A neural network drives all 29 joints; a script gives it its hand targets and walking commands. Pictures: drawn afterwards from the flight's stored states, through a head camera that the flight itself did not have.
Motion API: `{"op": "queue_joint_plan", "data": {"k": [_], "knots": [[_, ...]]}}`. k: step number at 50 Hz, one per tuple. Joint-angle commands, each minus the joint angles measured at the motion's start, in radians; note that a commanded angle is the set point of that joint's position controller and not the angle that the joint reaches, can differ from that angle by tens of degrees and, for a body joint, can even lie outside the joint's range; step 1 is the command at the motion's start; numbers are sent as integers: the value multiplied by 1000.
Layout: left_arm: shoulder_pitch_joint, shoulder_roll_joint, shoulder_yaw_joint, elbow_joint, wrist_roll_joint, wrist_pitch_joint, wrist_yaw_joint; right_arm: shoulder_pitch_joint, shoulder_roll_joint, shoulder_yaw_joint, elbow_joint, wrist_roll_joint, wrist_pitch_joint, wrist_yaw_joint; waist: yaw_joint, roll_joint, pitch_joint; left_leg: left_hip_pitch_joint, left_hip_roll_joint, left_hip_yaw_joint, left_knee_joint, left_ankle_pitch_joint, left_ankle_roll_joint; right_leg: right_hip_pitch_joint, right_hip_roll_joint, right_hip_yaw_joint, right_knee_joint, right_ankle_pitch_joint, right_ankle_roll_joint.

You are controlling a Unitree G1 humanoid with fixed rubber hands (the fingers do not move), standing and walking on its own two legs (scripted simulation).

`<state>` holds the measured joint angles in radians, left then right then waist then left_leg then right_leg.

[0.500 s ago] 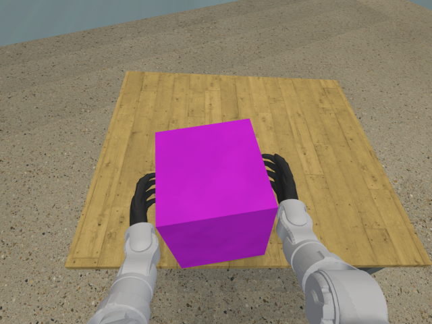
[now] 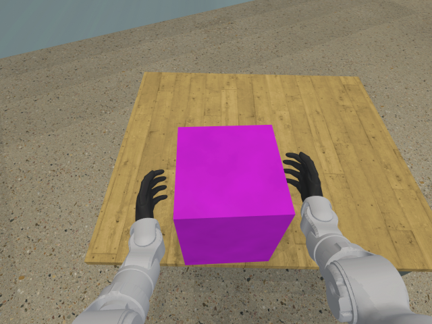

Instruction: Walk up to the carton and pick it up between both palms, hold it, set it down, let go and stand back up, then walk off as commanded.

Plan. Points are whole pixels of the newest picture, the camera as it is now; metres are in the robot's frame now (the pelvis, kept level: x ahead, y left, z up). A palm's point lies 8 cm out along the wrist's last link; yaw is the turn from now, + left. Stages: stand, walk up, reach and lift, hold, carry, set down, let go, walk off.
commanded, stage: set down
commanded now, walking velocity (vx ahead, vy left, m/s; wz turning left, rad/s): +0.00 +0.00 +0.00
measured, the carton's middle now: (226, 198) +0.41 +0.00 -0.05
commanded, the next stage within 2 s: none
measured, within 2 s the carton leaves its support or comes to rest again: neither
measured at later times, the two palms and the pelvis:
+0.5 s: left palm (133, 198) +0.35 +0.18 +0.04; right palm (336, 170) +0.42 -0.20 +0.07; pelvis -0.01 -0.01 +0.00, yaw +0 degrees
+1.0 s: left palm (123, 200) +0.32 +0.18 +0.07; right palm (352, 181) +0.38 -0.22 +0.08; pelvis -0.04 -0.03 +0.00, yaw +1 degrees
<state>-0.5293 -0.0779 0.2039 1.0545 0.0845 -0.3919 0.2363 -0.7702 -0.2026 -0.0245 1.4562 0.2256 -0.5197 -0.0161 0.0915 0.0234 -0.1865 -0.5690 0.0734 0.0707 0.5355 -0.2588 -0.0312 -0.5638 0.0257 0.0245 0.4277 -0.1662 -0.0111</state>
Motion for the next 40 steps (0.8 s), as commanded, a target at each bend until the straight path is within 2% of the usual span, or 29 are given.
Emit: {"op": "queue_joint_plan", "data": {"k": [1, 2, 4, 6, 8, 9, 10, 11, 13, 14, 15, 16, 17, 18, 19, 20, 22, 23, 24, 25, 26, 27, 28, 29, 31, 32, 33, 34, 40], "knots": [[-304, 81, -107, -123, -118, -19, -24, -378, -289, 53, -181, 73, -21, 30, 2, -12, -487, 288, -27, -31, 78, 606, -102, 84, 74, -82, 48, 246, -74], [-340, 77, -127, -41, -110, -24, -35, -367, -258, 62, -91, 87, -18, 32, -14, 2, -416, 275, -24, -37, 73, 576, -108, 48, 73, -78, 26, 188, -75], [-368, 117, -108, -157, -131, -2, -26, -404, -294, 93, -212, 131, -10, 44, 31, 15, -505, 310, -27, -36, 77, 643, -107, 105, 73, -76, 32, 226, -71], [-332, 74, -146, -174, -144, 15, -30, -340, -302, 80, -143, 126, 12, 52, -19, 36, -448, 330, -24, -39, 70, 645, -113, 65, 70, -79, 21, 218, -75], [-342, 138, -117, -207, -148, 24, -39, -388, -337, 99, -274, 133, 22, 52, 23, -35, -498, 321, -35, -20, 51, 619, -99, 158, 81, -81, 23, 259, -56], [-337, 124, -140, -139, -158, 26, -44, -359, -328, 115, -192, 145, 36, 61, 7, -46, -433, 286, -30, -33, 50, 568, -85, 138, 74, -82, 28, 222, -59], [-415, 149, -141, -241, -175, 25, -34, -412, -345, 115, -263, 166, 41, 62, 19, 23, -527, 322, -33, -29, 48, 591, -98, 123, 71, -83, 29, 228, -59], [-364, 131, -136, -222, -176, 34, -37, -419, -326, 134, -305, 181, 44, 68, 20, -44, -554, 318, -40, -26, 68, 603, -83, 126, 79, -82, 40, 258, -52], [-381, 166, -125, -301, -170, 59, -29, -379, -349, 132, -314, 196, 65, 78, 39, 12, -550, 351, -31, -35, 52, 660, -98, 157, 75, -65, 34, 292, -55], [-380, 150, -107, -387, -154, 84, -24, -406, -373, 99, -350, 193, 64, 76, 20, 12, -621, 406, -25, -36, 59, 758, -111, 163, 84, -80, 18, 372, -62], [-303, 123, -125, -298, -144, 93, -32, -356, -377, 98, -255, 187, 81, 76, 10, 9, -538, 403, -20, -44, 64, 728, -111, 129, 91, -80, 14, 325, -62], [-320, 162, -99, -310, -134, 119, -45, -369, -349, 155, -328, 202, 93, 83, 61, -1, -509, 431, -20, -35, 59, 773, -102, 161, 93, -76, 5, 330, -57], [-324, 127, -124, -290, -128, 139, -48, -379, -371, 102, -275, 185, 109, 80, 3, -49, -460, 412, -23, -31, 40, 724, -105, 159, 98, -80, -20, 308, -59], [-373, 165, -125, -405, -144, 155, -42, -402, -413, 112, -344, 195, 116, 87, 31, 6, -523, 460, -28, -27, 28, 736, -106, 190, 87, -82, -21, 332, -54], [-335, 130, -162, -378, -157, 174, -44, -363, -412, 129, -277, 235, 127, 102, 8, 32, -476, 478, -17, -42, 43, 793, -119, 144, 95, -94, -27, 309, -59], [-310, 142, -150, -338, -142, 193, -53, -374, -377, 150, -287, 225, 145, 100, 41, -3, -427, 442, -21, -39, 35, 730, -103, 148, 87, -78, -33, 261, -59], [-335, 191, -124, -456, -147, 233, -51, -362, -433, 122, -397, 232, 167, 91, 22, -33, -490, 443, -37, -25, 5, 706, -100, 272, 88, -67, -34, 362, -51], [-352, 206, -103, -427, -147, 246, -53, -386, -409, 147, -457, 227, 179, 87, 60, -90, -492, 361, -40, -20, -9, 619, -77, 334, 84, -51, -32, 361, -48], [-379, 229, -104, -503, -160, 261, -50, -400, -427, 115, -491, 237, 188, 78, 23, -84, -533, 367, -47, -8, -17, 640, -77, 357, 82, -54, -26, 417, -42], [-346, 211, -116, -366, -172, 264, -57, -383, -424, 139, -457, 201, 202, 82, 28, -152, -476, 299, -46, -15, -16, 543, -58, 361, 72, -38, -12, 378, -37], [-405, 190, -142, -482, -165, 267, -56, -417, -417, 101, -512, 223, 224, 86, 10, -63, -513, 341, -52, -2, -43, 499, -62, 344, 71, -41, -18, 325, -40], [-421, 264, -94, -522, -171, 289, -45, -449, -420, 152, -595, 241, 245, 89, 69, -118, -557, 341, -50, 6, -45, 480, -47, 386, 75, -45, -21, 327, -32], [-434, 251, -98, -507, -174, 322, -49, -437, -452, 111, -581, 232, 275, 87, 28, -137, -518, 333, -59, -6, -61, 424, -38, 358, 74, -35, -25, 309, -21], [-419, 257, -106, -632, -176, 340, -43, -406, -466, 112, -608, 227, 286, 86, 33, -104, -553, 390, -49, -15, -61, 489, -45, 393, 70, -46, -25, 360, -31], [-457, 220, -146, -474, -177, 368, -63, -423, -409, 75, -450, 196, 345, 95, 20, -81, -388, 363, -40, -24, -87, 333, -40, 269, 71, -55, -56, 133, -40], [-462, 263, -113, -652, -196, 402, -51, -453, -478, 56, -622, 220, 351, 97, 39, -94, -531, 407, -47, -8, -107, 372, -46, 312, 80, -67, -62, 165, -37], [-443, 228, -144, -533, -204, 417, -46, -412, -471, 43, -490, 209, 373, 104, 9, -72, -434, 390, -48, -17, -106, 318, -44, 253, 78, -56, -70, 105, -38], [-432, 264, -108, -553, -187, 438, -49, -424, -460, 65, -567, 205, 387, 104, 52, -130, -427, 368, -44, -12, -115, 312, -23, 319, 70, -43, -56, 142, -35], [-406, 253, -117, -525, -191, 494, -74, -327, -422, 73, -599, 155, 450, 100, 17, -189, -313, 333, -62, -17, -180, 165, 4, 413, 57, -42, -80, 41, -25]]}}
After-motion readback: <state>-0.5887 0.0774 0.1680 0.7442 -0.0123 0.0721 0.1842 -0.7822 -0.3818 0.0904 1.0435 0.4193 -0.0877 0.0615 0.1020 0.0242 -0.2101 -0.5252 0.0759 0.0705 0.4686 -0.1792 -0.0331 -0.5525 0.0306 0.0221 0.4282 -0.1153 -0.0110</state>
